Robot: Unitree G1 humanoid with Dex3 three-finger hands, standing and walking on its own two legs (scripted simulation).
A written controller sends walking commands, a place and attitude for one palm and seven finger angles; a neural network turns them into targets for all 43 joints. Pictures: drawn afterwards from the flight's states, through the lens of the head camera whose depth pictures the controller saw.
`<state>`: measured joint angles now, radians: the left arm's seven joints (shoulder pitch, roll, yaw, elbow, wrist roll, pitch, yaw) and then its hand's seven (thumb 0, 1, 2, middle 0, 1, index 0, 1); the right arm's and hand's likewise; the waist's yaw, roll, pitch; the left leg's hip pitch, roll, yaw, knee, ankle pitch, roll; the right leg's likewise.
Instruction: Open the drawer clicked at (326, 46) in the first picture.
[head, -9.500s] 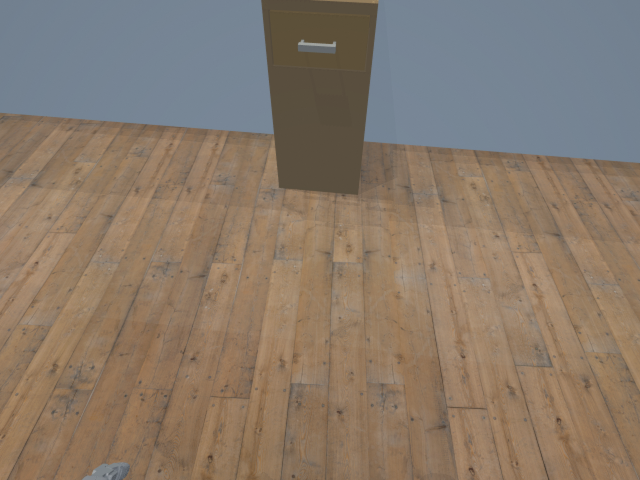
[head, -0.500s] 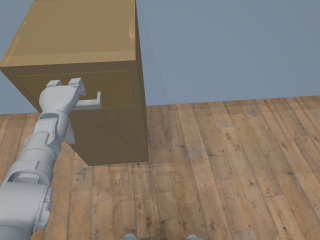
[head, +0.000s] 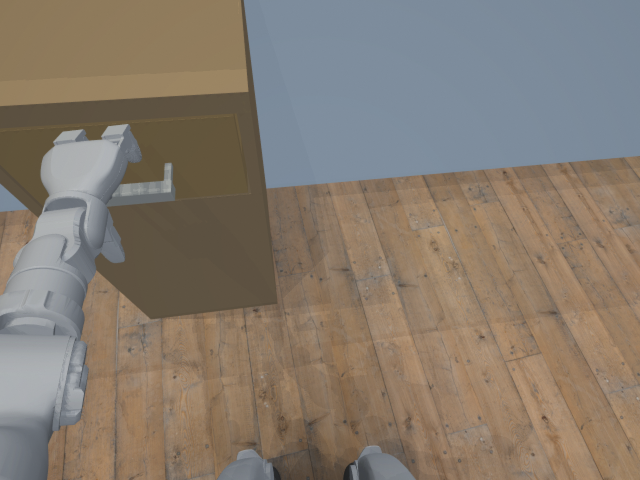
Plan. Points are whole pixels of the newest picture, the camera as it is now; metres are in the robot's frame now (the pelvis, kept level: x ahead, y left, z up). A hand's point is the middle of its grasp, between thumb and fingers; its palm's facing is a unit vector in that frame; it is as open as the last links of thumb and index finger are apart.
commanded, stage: move the hooked fingers above the handle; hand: left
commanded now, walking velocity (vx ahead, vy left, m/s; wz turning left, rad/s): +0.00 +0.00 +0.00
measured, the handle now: (129, 183) +0.54 +0.25 -0.03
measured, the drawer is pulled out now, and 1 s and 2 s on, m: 0.00 0.00 0.00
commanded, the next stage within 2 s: lower the fingers behind the handle in 0.44 s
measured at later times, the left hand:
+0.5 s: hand (111, 194) +0.48 +0.25 +0.02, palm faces -0.08 -0.04 -1.00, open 13.9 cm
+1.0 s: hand (115, 210) +0.48 +0.25 -0.01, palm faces -0.08 -0.04 -1.00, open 13.9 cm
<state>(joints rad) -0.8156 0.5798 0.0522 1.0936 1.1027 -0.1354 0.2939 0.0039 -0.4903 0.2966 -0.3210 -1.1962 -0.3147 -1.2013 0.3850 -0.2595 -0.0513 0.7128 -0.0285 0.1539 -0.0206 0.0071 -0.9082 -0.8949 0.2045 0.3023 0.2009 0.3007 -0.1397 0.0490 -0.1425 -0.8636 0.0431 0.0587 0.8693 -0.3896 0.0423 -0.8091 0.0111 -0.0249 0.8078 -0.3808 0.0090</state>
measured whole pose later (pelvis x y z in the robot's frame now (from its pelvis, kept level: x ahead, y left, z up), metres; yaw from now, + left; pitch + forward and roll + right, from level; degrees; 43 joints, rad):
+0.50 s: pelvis +0.01 +0.00 +0.00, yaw +0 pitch +21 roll -2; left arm -0.80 0.54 0.02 1.08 1.10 -0.10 0.30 0.00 -0.49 0.30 -0.32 -1.20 -0.31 -1.20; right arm 0.35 -0.25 -0.05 0.69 -0.03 0.16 -0.01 0.01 -0.91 -0.89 0.21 0.30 0.20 0.30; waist -0.12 0.05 -0.15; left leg -0.82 0.04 0.05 0.85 -0.39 0.04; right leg -0.77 0.01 -0.03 0.79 -0.39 0.01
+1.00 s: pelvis +0.00 -0.01 -0.01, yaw +0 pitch +24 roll -2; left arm -0.78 0.57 0.06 1.09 1.12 -0.15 0.35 0.00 -0.49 0.30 -0.32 -1.20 -0.32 -1.20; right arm 0.34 -0.26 -0.06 0.71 -0.04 0.15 -0.02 0.01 -0.91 -0.89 0.20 0.30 0.20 0.30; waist -0.13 0.05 -0.16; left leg -0.93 0.05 0.04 0.93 -0.42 0.03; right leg -0.87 0.02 -0.04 0.87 -0.42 0.00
